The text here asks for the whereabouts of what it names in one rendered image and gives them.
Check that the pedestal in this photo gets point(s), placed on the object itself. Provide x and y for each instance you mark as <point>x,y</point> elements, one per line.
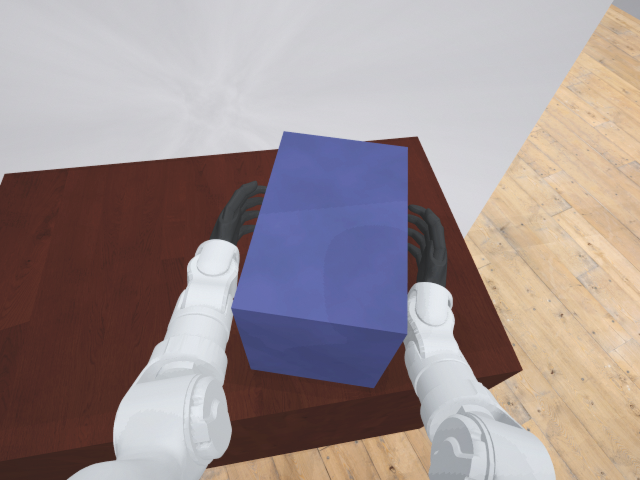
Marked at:
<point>92,262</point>

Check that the right robot forearm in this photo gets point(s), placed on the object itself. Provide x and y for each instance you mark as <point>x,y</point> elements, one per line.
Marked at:
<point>441,377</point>

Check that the robot left hand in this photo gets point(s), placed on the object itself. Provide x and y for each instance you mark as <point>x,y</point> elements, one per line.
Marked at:
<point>229,225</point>

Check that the robot left upper arm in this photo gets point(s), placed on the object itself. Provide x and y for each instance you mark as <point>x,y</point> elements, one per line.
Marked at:
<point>168,429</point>

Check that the carton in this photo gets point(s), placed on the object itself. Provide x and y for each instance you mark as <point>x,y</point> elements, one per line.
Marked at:
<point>323,292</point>

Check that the robot right upper arm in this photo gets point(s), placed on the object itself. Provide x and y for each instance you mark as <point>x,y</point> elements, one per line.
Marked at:
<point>467,446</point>

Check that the left robot forearm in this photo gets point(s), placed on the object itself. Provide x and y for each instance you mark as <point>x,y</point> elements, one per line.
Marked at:
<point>200,325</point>

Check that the robot right hand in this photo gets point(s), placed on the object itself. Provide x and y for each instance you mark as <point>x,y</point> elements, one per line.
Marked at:
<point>431,258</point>

